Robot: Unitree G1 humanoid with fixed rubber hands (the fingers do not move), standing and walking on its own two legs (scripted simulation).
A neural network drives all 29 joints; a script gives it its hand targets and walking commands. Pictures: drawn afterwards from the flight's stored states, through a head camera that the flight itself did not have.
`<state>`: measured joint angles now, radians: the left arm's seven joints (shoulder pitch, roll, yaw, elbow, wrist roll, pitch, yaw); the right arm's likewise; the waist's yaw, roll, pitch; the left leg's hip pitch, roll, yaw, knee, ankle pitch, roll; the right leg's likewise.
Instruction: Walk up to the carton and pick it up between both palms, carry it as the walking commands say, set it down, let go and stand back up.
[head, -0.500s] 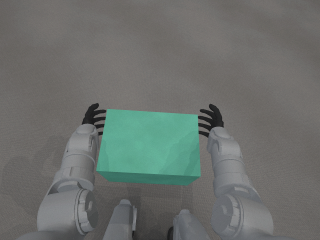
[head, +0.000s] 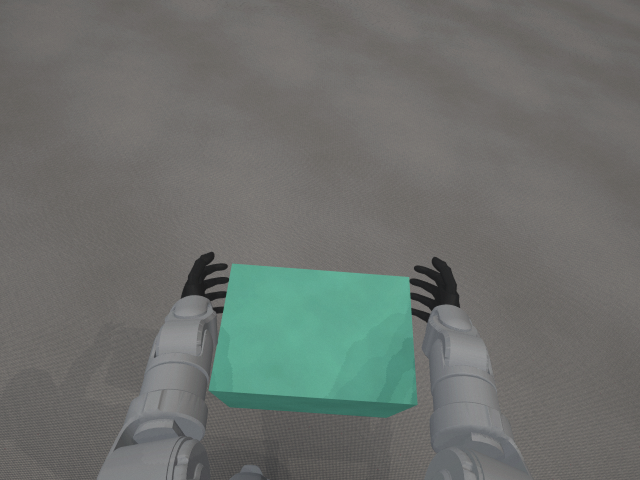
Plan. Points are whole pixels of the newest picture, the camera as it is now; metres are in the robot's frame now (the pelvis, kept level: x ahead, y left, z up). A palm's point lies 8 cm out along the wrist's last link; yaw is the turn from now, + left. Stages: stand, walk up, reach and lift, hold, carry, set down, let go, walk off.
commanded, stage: reach and lift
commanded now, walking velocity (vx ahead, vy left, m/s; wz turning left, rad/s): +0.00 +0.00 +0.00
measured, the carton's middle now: (314, 345) +0.33 +0.02 -0.10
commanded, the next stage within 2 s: hold in 1.94 s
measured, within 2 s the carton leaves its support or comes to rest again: neither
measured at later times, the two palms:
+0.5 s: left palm (193, 288) +0.32 +0.17 +0.06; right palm (476, 302) +0.32 -0.16 +0.08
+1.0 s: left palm (186, 286) +0.31 +0.17 +0.10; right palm (492, 301) +0.31 -0.17 +0.11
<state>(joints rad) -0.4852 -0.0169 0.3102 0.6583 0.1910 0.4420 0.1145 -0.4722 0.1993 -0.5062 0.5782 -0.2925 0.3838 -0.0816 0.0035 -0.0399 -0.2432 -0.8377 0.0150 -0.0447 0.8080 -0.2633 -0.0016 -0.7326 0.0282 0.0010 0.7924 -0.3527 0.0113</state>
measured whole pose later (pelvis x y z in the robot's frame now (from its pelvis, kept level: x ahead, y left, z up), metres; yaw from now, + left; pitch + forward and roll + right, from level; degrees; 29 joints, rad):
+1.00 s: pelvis +0.01 -0.01 +0.04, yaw +2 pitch -4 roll -1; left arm -0.40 -0.06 0.27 0.51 0.19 0.71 0.11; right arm -0.39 0.17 -0.46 0.46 -0.31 0.66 -0.02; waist 0.00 -0.04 -0.14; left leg -0.23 0.00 -0.04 0.44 -0.14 -0.01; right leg -0.14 0.01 0.00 0.44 -0.24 0.00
